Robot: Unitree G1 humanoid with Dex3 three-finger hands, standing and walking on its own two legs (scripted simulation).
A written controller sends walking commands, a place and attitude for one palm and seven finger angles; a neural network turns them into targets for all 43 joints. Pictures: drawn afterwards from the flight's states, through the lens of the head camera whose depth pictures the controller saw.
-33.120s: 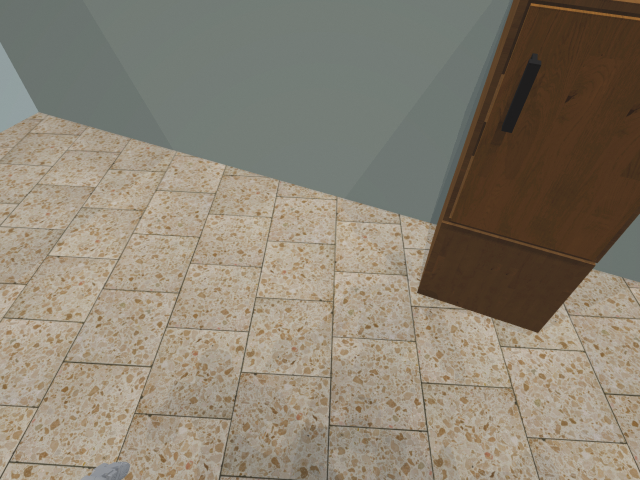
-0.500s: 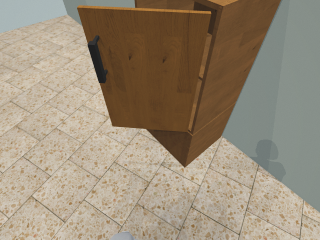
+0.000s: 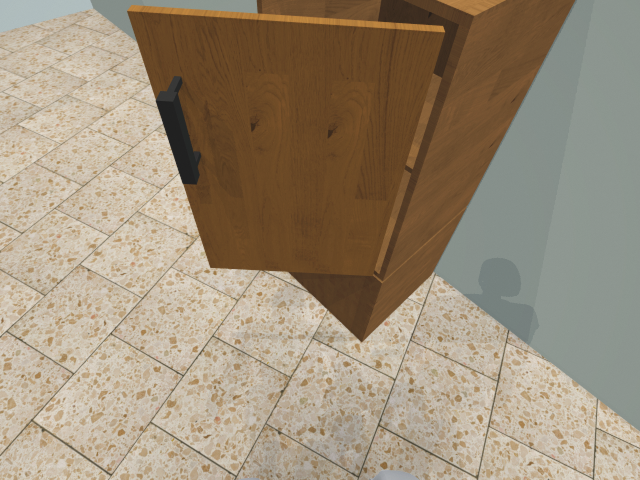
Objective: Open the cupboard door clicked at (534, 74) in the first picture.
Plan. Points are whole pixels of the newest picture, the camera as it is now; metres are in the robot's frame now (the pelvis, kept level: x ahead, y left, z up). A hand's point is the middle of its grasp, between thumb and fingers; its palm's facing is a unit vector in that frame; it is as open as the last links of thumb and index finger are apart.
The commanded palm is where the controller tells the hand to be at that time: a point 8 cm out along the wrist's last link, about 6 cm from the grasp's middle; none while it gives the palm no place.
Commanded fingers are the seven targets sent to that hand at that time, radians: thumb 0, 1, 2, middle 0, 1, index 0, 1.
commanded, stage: come to a stop and stand still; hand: left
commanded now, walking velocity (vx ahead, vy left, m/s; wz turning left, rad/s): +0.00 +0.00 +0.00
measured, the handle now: (183, 132) +0.57 +0.25 +0.09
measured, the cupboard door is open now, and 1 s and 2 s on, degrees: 45 45 45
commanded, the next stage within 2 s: look again from close up in 0.72 s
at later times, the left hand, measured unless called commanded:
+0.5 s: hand out of the picture +0.03 +0.12 -0.17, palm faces +0.05 -0.98 -0.19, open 7.2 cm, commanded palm none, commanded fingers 0.00 0.90 0.90 -0.20 -0.30 -0.20 -0.30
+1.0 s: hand out of the picture +0.01 +0.11 -0.18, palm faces +0.01 -0.98 -0.19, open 7.3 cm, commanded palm none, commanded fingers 0.00 0.90 0.90 -0.20 -0.30 -0.20 -0.30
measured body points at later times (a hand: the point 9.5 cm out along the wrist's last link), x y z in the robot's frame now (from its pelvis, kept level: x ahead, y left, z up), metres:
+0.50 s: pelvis +0.00 -0.06 +0.00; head +0.02 -0.06 +0.45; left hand +0.03 +0.17 -0.16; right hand +0.01 -0.29 -0.16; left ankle +0.00 +0.07 -0.74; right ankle -0.03 -0.17 -0.74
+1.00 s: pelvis +0.01 -0.06 +0.00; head +0.03 -0.06 +0.45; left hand +0.01 +0.16 -0.16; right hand +0.03 -0.28 -0.16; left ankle +0.00 +0.07 -0.74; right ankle -0.03 -0.17 -0.74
